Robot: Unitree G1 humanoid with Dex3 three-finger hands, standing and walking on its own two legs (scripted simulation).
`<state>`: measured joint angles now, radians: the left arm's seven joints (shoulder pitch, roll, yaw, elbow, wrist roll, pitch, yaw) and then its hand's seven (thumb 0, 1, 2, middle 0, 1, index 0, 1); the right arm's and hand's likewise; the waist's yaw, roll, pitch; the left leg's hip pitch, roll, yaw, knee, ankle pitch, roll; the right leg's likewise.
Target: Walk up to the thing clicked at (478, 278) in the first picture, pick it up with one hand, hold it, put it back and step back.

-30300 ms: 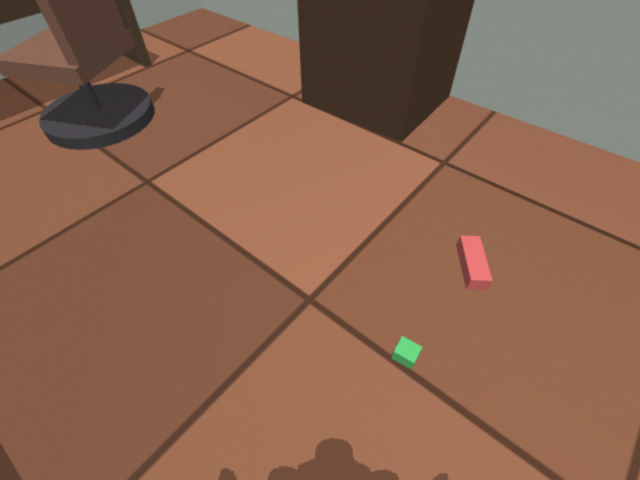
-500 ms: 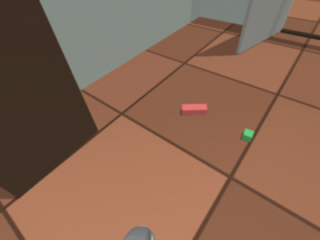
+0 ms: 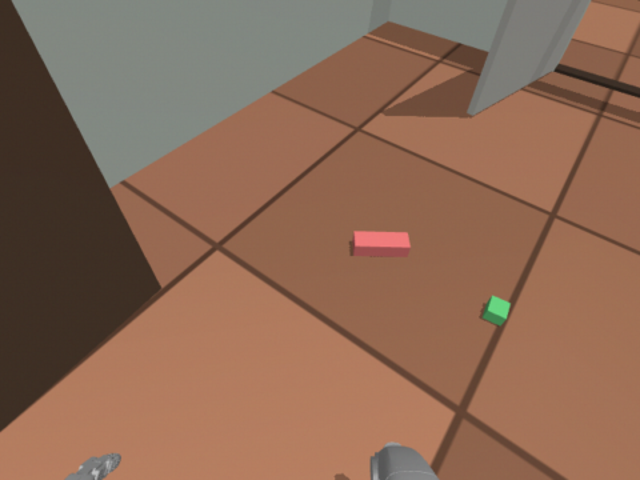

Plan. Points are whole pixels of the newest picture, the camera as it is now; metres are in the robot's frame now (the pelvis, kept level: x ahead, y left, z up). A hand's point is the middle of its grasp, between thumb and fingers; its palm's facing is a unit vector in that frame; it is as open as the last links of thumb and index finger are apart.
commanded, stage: walk up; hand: right
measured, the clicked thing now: (380, 244) +1.06 -0.26 -0.74
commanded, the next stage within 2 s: none
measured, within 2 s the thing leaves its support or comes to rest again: neither
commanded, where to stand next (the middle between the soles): +0.68 -0.01 m, yaw -1 degrees
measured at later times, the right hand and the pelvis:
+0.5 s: hand (509, 372) +0.30 -0.30 -0.14, palm faces -0.08 +0.93 -0.36, open 7.4 cm; pelvis +0.22 -0.02 +0.00, yaw +1 degrees
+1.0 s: hand (469, 302) +0.42 -0.26 -0.14, palm faces +0.01 +0.93 -0.38, open 7.4 cm; pelvis +0.40 +0.01 +0.00, yaw -2 degrees
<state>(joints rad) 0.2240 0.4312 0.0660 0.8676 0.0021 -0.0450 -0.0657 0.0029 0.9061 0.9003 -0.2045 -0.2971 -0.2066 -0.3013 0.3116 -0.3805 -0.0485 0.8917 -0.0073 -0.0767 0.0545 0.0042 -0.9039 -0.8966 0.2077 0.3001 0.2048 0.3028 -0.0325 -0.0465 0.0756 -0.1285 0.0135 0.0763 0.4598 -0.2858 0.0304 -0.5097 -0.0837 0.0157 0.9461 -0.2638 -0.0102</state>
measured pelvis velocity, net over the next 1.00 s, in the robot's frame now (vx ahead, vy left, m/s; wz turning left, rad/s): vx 0.40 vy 0.01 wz -0.03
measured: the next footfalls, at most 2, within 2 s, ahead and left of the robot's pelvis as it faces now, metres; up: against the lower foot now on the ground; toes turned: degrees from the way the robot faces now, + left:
right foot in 0.16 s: +0.24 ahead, -0.15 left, +0.00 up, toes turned -7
left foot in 0.60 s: +0.41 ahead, +0.13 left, +0.00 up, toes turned +5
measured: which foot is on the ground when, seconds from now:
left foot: down 0.00-0.18, up 0.20-0.58, down 0.60-1.00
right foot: up 0.00-0.14, down 0.16-0.64, up 0.66-1.00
